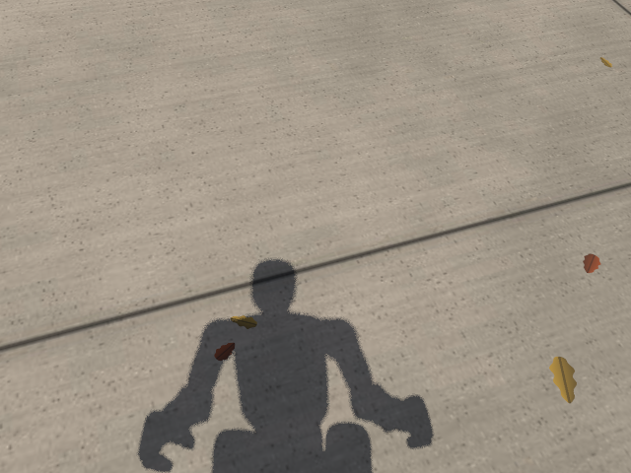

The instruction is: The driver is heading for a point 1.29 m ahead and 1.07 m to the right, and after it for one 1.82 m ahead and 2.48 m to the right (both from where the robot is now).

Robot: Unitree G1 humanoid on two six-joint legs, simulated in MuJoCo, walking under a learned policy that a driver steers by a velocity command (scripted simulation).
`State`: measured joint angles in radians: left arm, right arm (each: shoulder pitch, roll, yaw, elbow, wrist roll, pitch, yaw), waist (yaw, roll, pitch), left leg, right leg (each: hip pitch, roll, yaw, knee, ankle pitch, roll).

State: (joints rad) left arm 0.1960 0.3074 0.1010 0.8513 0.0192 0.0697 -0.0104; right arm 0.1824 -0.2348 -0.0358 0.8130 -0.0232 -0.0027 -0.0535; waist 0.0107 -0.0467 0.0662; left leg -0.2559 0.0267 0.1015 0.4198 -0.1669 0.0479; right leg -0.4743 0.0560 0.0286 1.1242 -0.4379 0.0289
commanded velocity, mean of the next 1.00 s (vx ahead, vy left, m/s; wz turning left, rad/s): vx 0.01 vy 0.00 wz -0.59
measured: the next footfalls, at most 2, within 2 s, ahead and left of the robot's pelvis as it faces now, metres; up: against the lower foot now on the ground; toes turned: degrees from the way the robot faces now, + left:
right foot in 0.26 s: +0.00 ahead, -0.13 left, +0.00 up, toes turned -12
left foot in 0.82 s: +0.07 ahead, +0.05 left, +0.00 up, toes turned -33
